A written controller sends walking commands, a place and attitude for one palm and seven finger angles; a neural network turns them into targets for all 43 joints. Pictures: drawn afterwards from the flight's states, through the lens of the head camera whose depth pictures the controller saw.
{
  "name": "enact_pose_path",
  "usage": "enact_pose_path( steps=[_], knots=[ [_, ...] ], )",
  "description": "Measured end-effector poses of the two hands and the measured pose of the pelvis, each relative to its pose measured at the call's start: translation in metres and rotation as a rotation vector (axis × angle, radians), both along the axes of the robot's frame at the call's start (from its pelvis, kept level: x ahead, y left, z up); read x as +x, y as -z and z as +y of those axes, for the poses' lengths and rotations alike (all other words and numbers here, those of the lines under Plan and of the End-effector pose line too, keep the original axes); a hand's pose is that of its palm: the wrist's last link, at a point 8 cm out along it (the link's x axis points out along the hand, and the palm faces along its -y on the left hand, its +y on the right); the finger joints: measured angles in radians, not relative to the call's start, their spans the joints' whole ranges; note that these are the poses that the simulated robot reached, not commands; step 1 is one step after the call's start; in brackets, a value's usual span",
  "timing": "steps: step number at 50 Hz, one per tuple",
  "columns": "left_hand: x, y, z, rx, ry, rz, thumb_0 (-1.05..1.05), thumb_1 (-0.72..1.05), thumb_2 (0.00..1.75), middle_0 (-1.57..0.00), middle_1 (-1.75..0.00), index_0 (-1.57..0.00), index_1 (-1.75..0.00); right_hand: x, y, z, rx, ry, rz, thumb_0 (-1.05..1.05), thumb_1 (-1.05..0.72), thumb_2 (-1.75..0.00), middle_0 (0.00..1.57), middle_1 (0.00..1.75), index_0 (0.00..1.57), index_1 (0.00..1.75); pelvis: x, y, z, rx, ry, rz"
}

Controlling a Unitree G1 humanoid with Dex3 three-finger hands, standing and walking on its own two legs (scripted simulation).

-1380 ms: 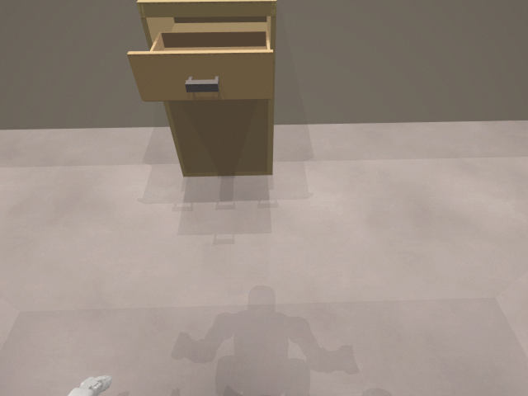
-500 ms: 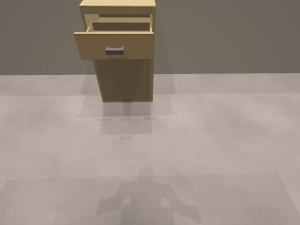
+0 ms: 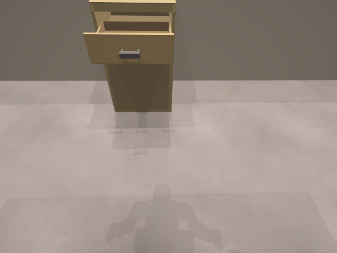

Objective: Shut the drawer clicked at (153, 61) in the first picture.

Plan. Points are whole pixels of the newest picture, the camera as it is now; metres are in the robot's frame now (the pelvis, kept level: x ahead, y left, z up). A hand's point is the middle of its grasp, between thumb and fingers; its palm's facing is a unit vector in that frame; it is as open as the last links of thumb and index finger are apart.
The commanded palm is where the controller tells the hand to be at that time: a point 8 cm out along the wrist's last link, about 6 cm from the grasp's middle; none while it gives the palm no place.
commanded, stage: look at it before walking up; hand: left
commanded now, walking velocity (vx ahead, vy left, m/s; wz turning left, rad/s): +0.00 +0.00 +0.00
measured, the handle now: (130, 52) +1.02 +0.26 -0.05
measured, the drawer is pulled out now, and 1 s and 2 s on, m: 0.29 0.29 0.29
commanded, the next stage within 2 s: walk to a spot facing it in 0.06 s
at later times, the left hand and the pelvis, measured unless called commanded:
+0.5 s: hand out of the picture +0.03 +0.21 -0.20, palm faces +0.03 -0.99 -0.16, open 7.4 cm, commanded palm none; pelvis +0.06 +0.02 -0.02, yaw -1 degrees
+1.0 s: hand (136, 180) +0.38 +0.14 -0.18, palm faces -0.08 -0.98 -0.19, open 7.3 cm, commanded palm none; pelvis +0.26 -0.04 -0.02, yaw -4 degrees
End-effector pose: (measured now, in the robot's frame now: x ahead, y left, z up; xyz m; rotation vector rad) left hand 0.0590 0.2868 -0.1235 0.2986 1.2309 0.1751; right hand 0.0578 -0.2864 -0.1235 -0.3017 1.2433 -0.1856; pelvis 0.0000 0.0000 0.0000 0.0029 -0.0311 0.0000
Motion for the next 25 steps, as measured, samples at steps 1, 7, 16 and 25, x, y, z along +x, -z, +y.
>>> enact_pose_path(
  steps=[1, 7, 16, 25],
  knots=[
    [0.0, 0.0, 0.0, 0.0, -0.001, 0.001, 0.01, 0.9, 0.9, -0.2, -0.29, -0.2, -0.3, 0.0, 0.0, 0.0, 0.0, -0.001, 0.001, 0.0, -0.9, -0.9, 0.21, 0.3, 0.2, 0.3, 0.0, 0.0, 0.0, 0.0, 0.0, 0.0],
    [0.0, 0.0, 0.002, 0.001, -0.002, 0.005, 0.01, 0.9, 0.9, -0.2, -0.29, -0.2, -0.3, 0.004, 0.0, 0.002, 0.002, -0.002, -0.002, 0.0, -0.9, -0.9, 0.21, 0.3, 0.21, 0.3, 0.002, 0.0, 0.001, 0.0, 0.0, 0.0],
    [-0.007, 0.012, -0.012, -0.042, -0.026, 0.035, 0.0, 0.9, 0.9, -0.2, -0.29, -0.2, -0.3, 0.002, 0.009, 0.019, 0.037, 0.01, 0.02, 0.0, -0.9, -0.9, 0.2, 0.3, 0.2, 0.3, 0.018, 0.004, 0.004, -0.002, 0.008, 0.006],
    [-0.034, 0.046, -0.031, -0.166, -0.103, 0.191, 0.0, 0.9, 0.9, -0.2, -0.29, -0.2, -0.3, -0.014, 0.026, 0.066, 0.082, 0.082, 0.127, 0.0, -0.9, -0.9, 0.2, 0.3, 0.2, 0.3, 0.064, 0.018, 0.023, -0.017, 0.021, 0.017]
  ],
)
